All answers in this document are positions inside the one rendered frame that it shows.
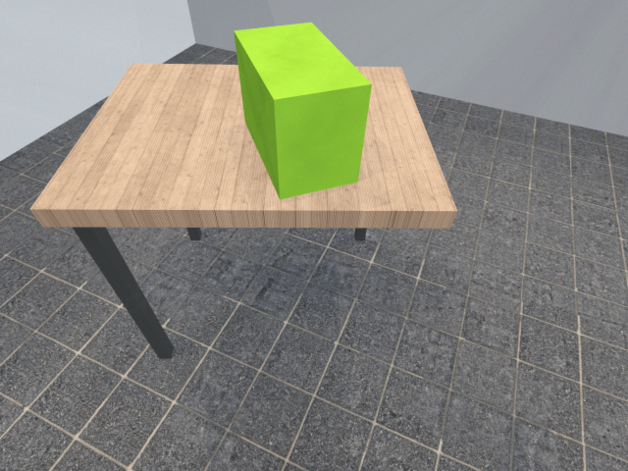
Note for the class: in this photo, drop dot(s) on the table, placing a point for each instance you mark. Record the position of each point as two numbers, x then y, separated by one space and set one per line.
170 148

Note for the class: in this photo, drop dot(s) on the carton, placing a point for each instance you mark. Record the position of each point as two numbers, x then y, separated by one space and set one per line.
305 106

